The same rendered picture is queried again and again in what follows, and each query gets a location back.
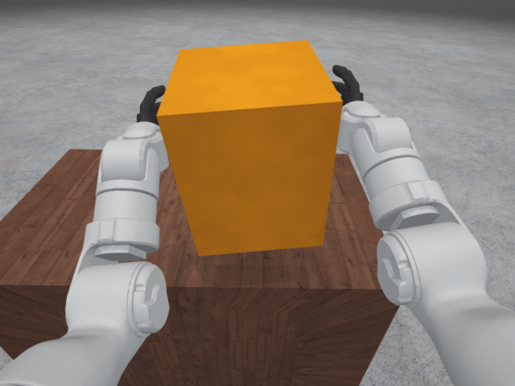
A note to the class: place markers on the right robot upper arm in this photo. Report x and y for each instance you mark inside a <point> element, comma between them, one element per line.
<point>437,271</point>

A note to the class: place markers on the left robot upper arm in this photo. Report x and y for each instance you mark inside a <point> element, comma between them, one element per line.
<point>111,310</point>

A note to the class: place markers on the carton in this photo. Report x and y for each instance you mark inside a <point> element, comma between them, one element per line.
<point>251,134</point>

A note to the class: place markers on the robot right hand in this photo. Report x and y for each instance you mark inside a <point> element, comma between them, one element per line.
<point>350,91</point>

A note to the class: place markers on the robot right forearm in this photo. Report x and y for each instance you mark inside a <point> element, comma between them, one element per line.
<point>401,192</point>

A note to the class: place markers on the pedestal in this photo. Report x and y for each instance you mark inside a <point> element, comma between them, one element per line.
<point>311,316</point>

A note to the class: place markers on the robot left forearm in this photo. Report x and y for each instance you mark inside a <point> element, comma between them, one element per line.
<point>124,223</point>

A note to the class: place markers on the robot left hand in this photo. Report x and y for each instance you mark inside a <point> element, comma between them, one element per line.
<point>148,107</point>

